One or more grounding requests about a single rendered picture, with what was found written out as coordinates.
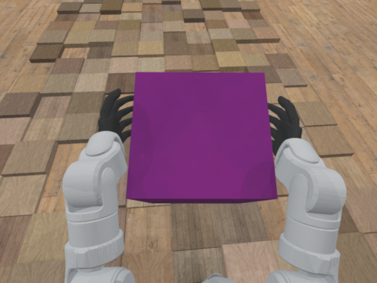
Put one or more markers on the left robot hand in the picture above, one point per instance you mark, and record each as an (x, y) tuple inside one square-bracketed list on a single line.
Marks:
[(110, 116)]

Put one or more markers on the right robot upper arm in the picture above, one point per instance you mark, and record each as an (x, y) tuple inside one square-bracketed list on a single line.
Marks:
[(284, 276)]

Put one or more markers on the left robot upper arm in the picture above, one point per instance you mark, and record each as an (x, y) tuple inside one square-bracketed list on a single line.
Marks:
[(105, 275)]

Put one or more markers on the carton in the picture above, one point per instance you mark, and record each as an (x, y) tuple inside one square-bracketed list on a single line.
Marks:
[(200, 138)]

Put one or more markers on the left robot forearm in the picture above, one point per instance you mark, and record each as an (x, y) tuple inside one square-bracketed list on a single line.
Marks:
[(91, 204)]

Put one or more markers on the right robot shin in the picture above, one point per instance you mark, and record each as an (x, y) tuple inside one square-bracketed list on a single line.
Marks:
[(215, 275)]

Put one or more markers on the right robot hand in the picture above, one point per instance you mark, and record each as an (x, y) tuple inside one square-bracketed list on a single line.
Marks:
[(288, 125)]

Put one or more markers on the right robot forearm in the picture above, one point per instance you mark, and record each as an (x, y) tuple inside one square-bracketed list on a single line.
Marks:
[(317, 195)]

